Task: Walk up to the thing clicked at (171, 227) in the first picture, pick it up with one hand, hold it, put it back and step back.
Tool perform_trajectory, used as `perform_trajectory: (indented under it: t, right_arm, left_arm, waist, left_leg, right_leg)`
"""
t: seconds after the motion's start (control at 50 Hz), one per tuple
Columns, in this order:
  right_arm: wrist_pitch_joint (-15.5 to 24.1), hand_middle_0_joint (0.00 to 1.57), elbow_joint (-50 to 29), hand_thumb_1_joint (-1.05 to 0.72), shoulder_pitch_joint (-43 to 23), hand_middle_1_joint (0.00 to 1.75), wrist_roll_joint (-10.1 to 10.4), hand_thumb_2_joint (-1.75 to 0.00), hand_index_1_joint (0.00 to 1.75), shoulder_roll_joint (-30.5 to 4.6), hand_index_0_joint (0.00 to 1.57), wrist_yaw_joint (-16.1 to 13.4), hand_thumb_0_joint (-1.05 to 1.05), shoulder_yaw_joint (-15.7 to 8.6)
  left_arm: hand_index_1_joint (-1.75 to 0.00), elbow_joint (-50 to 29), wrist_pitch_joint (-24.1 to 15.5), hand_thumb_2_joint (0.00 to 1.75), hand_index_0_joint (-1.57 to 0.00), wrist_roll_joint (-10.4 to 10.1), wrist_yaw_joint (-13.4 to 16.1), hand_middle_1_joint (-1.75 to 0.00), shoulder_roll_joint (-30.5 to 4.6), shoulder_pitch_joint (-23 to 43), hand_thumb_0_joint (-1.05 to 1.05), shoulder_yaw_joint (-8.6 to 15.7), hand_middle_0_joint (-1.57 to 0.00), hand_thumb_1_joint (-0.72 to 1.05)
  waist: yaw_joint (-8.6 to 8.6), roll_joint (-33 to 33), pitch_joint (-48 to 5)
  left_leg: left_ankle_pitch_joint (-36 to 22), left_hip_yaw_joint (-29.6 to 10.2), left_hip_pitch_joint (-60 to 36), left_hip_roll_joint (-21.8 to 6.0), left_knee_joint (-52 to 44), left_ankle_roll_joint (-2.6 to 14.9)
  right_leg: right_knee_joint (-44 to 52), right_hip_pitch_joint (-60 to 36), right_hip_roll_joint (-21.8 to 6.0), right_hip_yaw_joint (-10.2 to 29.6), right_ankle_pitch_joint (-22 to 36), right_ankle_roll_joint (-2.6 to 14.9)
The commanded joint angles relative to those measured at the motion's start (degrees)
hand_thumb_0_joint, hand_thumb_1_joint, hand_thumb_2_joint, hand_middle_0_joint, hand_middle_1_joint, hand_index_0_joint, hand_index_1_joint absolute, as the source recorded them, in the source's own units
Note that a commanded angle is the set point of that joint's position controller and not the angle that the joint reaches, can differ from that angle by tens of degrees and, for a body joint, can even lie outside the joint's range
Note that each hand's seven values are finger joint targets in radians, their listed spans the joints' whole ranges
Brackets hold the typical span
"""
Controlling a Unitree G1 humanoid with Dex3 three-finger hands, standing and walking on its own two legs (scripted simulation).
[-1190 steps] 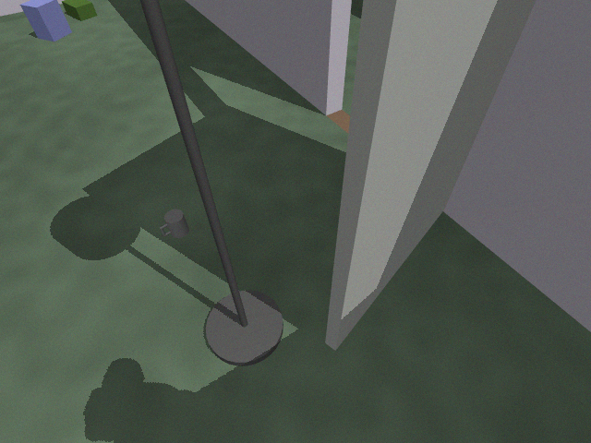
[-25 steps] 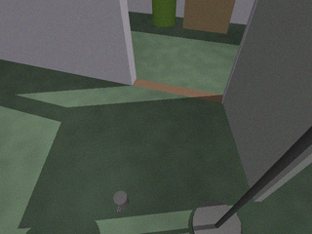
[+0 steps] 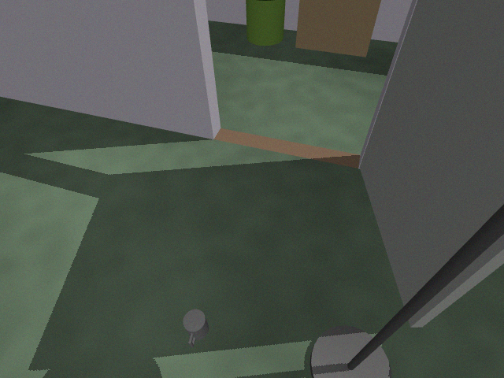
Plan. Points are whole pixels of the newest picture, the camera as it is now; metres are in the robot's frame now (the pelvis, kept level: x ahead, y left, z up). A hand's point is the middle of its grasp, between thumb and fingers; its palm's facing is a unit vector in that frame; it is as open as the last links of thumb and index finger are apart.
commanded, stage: stand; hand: left
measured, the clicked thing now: (195, 329) +0.41 +0.26 -0.73
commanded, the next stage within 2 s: walk up in 0.48 s
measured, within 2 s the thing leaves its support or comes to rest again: neither
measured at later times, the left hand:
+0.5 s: hand out of the picture +0.08 +0.26 -0.16, palm faces -0.03 -0.94 -0.34, open 7.4 cm
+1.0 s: hand out of the picture +0.05 +0.30 -0.18, palm faces -0.04 -0.93 -0.36, open 7.4 cm
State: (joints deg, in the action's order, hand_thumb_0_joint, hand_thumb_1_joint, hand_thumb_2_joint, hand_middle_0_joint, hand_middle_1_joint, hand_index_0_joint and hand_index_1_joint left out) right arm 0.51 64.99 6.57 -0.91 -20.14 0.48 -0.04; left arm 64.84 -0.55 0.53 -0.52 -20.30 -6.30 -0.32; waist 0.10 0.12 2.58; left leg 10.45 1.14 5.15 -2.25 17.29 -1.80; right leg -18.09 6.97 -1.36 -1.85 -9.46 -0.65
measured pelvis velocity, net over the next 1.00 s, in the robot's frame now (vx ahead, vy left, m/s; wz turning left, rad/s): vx -0.10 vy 0.04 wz -0.01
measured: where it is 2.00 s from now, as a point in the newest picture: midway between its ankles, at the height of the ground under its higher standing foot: outside the picture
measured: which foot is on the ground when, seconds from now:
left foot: down 0.00-0.68, up 0.70-0.82, down 0.84-1.00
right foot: down 0.00-0.84, up 0.86-1.00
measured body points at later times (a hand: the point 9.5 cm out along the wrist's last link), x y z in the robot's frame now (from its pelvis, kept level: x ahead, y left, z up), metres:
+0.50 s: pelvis +0.00 +0.00 +0.00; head +0.01 +0.00 +0.45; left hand +0.08 +0.30 -0.13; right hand +0.08 -0.30 -0.14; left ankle -0.01 +0.14 -0.75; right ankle +0.00 -0.12 -0.75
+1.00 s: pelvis -0.10 +0.04 -0.02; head -0.02 +0.07 +0.42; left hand +0.05 +0.35 -0.16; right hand -0.05 -0.28 -0.13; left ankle -0.09 +0.15 -0.75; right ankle -0.11 -0.10 -0.67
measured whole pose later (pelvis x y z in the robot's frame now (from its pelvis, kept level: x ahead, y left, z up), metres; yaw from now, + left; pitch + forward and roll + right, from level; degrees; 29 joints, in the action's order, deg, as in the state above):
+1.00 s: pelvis -0.10 +0.04 -0.02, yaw +0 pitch -1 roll -1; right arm -2.3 54.9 9.8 -2.2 -20.2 -0.6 -2.8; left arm 50.9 4.3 0.7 1.4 -23.3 -1.6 3.8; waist 1.2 -3.1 11.4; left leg 18.8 -0.7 17.0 -0.3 37.0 1.2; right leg -68.3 29.2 6.8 8.2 -30.5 -0.2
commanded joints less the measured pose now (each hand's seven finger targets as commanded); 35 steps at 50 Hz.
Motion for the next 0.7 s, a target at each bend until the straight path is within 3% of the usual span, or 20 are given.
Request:
perform_trajectory:
  t: [0.0, 0.44, 0.46, 0.48, 0.52, 0.56, 0.62, 0.64, 0.68]
  right_arm:
    - [1.0, 0.20, -3.4, -0.90, -2.0, 0.30, 0.3, -0.90, 0.30, -11.9, 0.20, -0.7, 0.00, -2.3]
    - [1.1, 0.20, -3.4, -0.90, -1.5, 0.30, 0.2, -0.90, 0.30, -11.7, 0.20, -0.8, 0.00, -2.2]
    - [-0.1, 0.20, -3.5, -0.90, -3.4, 0.30, 0.5, -0.90, 0.30, -14.8, 0.20, -0.8, 0.00, -3.4]
    - [-0.4, 0.20, -4.4, -0.90, -2.4, 0.30, 1.0, -0.90, 0.30, -13.9, 0.20, -0.9, 0.00, -3.4]
    - [-0.8, 0.20, -5.4, -0.90, -1.4, 0.30, 1.4, -0.90, 0.30, -13.9, 0.20, -1.0, 0.00, -3.9]
    - [-1.3, 0.20, -6.9, -0.90, -1.5, 0.30, 1.4, -0.90, 0.30, -13.9, 0.20, -0.9, 0.00, -4.3]
    - [-2.2, 0.20, -8.2, -0.90, -1.2, 0.30, 1.3, -0.90, 0.30, -13.1, 0.20, -1.0, 0.00, -4.6]
    - [-2.6, 0.20, -8.7, -0.90, -0.7, 0.30, 1.2, -0.90, 0.30, -12.8, 0.20, -1.0, 0.00, -4.8]
    - [-3.6, 0.20, -9.3, -0.90, 1.8, 0.30, 0.8, -0.90, 0.30, -11.9, 0.20, -0.6, 0.00, -5.2]
  left_arm:
    - [-0.30, -3.3, -1.4, 0.90, -0.20, 0.0, 1.0, -0.30, -12.2, 2.1, 0.00, 2.3, -0.20, 0.90]
    - [-0.30, -3.2, -1.3, 0.90, -0.20, -0.1, 1.0, -0.30, -12.6, 2.0, 0.00, 2.3, -0.20, 0.90]
    - [-0.30, -4.6, -0.4, 0.90, -0.20, -1.0, 1.4, -0.30, -15.0, 2.2, 0.00, 5.1, -0.20, 0.90]
    - [-0.30, -5.3, -0.2, 0.90, -0.20, -1.2, 1.7, -0.30, -14.8, 1.1, 0.00, 5.3, -0.20, 0.90]
    - [-0.30, -6.9, 0.3, 0.90, -0.20, -1.2, 1.8, -0.30, -14.5, 1.0, 0.00, 5.7, -0.20, 0.90]
    - [-0.30, -8.8, 0.9, 0.90, -0.20, -0.9, 1.7, -0.30, -14.3, 1.9, 0.00, 5.9, -0.20, 0.90]
    - [-0.30, -10.7, 1.7, 0.90, -0.20, -0.8, 1.7, -0.30, -15.5, 3.1, 0.00, 6.5, -0.20, 0.90]
    - [-0.30, -11.6, 1.9, 0.90, -0.20, -0.4, 1.7, -0.30, -16.3, 3.9, 0.00, 6.6, -0.20, 0.90]
    - [-0.30, -13.6, 2.1, 0.90, -0.20, 0.6, 1.9, -0.30, -17.7, 6.8, 0.00, 7.1, -0.20, 0.90]
  waist:
    - [-0.07, 0.0, -4.3]
    - [-0.01, -0.5, -4.0]
    - [-0.96, 0.1, 2.9]
    - [-0.67, -0.2, 0.3]
    - [-0.22, -0.4, -5.7]
    - [-0.02, -1.0, -9.4]
    - [-0.26, -2.9, -9.1]
    - [-0.14, -5.8, -8.2]
    - [0.46, -12.2, -5.4]
  left_leg:
    - [-7.1, -4.5, -0.1, -6.0, -2.5, 2.37]
    - [-7.3, -4.4, -0.2, -6.0, -3.0, 2.12]
    - [-17.7, -5.4, 3.7, -5.1, 2.8, 3.14]
    - [-21.6, -4.6, 3.2, -5.4, 4.7, 3.37]
    - [-23.3, -4.2, 2.0, -5.2, 7.7, 4.02]
    - [-20.7, -3.4, 1.1, -4.6, 11.0, 4.58]
    - [-13.3, -2.3, 3.0, -1.5, 18.1, 4.39]
    - [-6.1, -1.3, 3.8, 0.6, 22.3, 4.20]
    - [19.0, -1.4, 6.8, 4.2, 33.9, 4.04]
  right_leg:
    - [3.0, -1.2, -6.6, 5.5, 7.4, 1.76]
    - [2.4, -1.6, -6.7, 5.5, 7.3, 1.81]
    - [-2.6, 3.0, -5.8, 6.0, 18.6, 1.73]
    - [-4.1, 1.6, -5.7, 4.9, 21.9, 2.17]
    - [-6.6, -0.7, -6.0, 4.7, 23.6, 3.52]
    - [-8.0, -0.1, -7.0, 5.6, 22.9, 4.71]
    - [-7.7, 3.8, -10.4, 8.7, 21.3, 8.07]
    - [-6.0, 6.2, -12.9, 11.4, 20.2, 10.01]
    - [-3.1, 12.0, -19.0, 15.9, 17.6, 15.12]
